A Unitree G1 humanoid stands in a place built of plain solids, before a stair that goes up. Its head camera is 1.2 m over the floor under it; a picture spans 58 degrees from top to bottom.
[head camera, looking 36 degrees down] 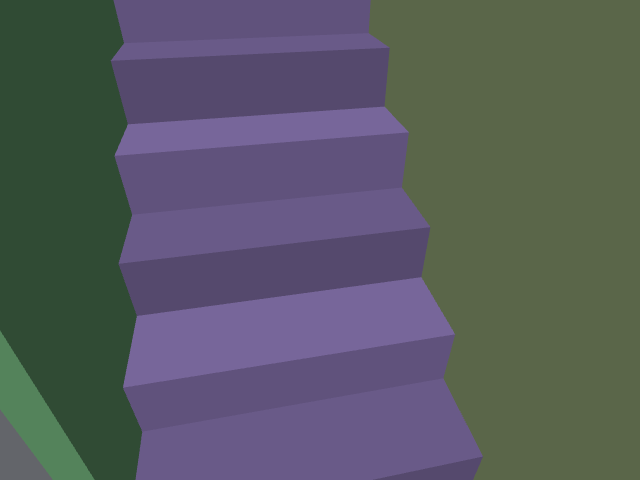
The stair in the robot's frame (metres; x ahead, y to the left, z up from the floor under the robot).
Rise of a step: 0.18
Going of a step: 0.22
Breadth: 0.80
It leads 11 degrees to the left of straight ahead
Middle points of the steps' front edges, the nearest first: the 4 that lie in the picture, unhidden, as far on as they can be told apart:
0.67 0.05 0.36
0.89 0.09 0.54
1.11 0.14 0.72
1.33 0.18 0.90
